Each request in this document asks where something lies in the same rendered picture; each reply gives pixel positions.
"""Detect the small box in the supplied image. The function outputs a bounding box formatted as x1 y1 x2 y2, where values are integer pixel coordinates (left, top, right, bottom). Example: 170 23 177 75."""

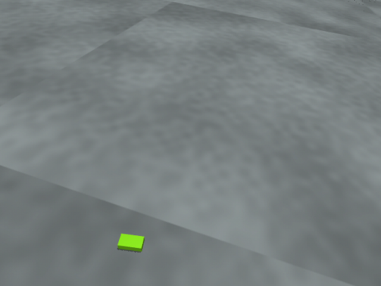
118 234 145 251

